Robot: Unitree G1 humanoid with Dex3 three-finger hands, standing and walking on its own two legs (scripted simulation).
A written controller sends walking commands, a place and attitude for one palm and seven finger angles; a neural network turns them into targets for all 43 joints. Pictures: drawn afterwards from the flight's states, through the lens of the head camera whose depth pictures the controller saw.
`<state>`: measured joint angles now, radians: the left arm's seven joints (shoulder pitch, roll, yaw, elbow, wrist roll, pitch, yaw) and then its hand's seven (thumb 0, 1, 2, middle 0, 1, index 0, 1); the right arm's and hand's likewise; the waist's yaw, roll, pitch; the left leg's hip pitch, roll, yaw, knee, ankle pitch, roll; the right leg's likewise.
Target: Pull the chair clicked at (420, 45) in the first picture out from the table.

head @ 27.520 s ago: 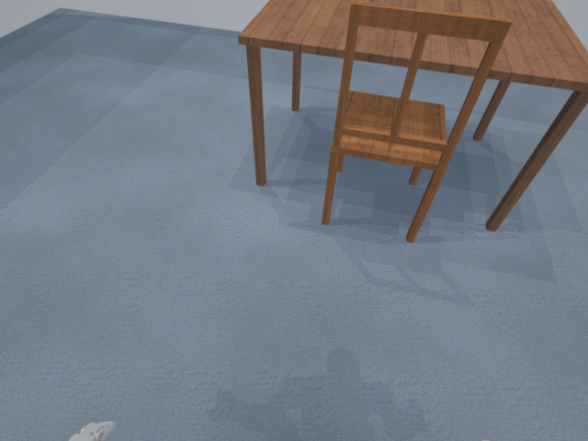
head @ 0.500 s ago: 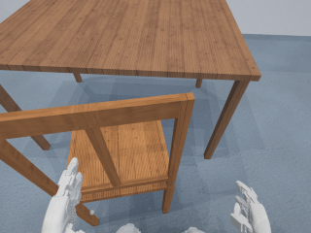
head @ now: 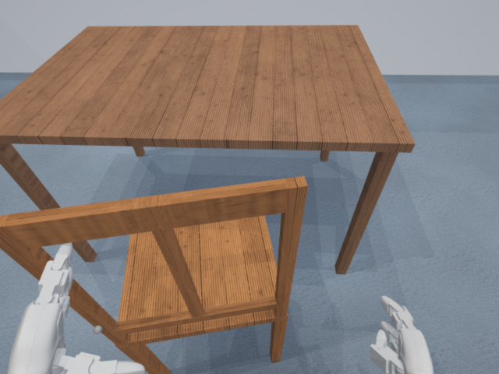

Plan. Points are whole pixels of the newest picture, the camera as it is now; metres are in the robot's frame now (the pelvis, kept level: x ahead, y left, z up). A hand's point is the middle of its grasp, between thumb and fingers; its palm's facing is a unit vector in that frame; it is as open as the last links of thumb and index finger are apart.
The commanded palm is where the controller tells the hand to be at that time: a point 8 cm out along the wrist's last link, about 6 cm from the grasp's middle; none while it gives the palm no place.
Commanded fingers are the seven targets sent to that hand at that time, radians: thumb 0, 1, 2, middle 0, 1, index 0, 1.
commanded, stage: draw the hand back to the body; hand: left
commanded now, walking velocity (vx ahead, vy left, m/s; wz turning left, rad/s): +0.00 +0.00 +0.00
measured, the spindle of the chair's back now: (183, 278) +0.29 +0.15 -0.04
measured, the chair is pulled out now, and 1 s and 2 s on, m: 0.23 0.22 0.22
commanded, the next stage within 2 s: step back with the hand held close in 0.90 s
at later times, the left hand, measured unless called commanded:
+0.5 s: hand (59, 311) +0.17 +0.25 +0.11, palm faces +0.30 -0.81 -0.50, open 8.5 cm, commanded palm +0.16 +0.30 +0.22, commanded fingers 0.00 0.90 0.90 -0.20 -0.30 -0.20 -0.30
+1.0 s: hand (62, 311) +0.17 +0.25 +0.11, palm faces +0.33 -0.80 -0.50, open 6.6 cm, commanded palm +0.17 +0.29 +0.22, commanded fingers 0.00 0.90 0.90 -0.20 -0.30 -0.20 -0.30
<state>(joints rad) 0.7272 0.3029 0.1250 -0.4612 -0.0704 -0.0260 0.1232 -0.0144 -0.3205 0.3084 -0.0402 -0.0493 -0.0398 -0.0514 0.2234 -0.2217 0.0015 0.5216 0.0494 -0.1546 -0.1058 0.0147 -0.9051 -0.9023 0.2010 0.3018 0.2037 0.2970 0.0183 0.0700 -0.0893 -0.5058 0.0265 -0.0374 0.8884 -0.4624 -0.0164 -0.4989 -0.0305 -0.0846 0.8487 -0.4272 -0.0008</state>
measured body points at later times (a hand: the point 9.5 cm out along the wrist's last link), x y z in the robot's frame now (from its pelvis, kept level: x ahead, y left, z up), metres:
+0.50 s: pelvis +0.03 +0.00 +0.03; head +0.03 -0.02 +0.48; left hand +0.15 +0.29 +0.14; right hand +0.25 -0.20 -0.04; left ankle +0.00 +0.13 -0.70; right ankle +0.01 -0.12 -0.70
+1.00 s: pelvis +0.03 -0.01 +0.03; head +0.03 -0.04 +0.48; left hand +0.15 +0.29 +0.14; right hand +0.24 -0.23 -0.04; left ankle +0.00 +0.13 -0.70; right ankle +0.01 -0.12 -0.70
